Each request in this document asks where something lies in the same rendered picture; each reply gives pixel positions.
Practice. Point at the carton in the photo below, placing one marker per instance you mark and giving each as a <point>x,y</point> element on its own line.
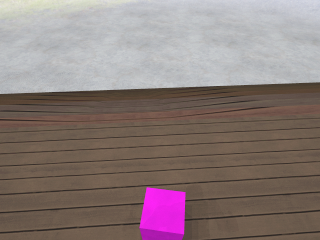
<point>163,215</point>

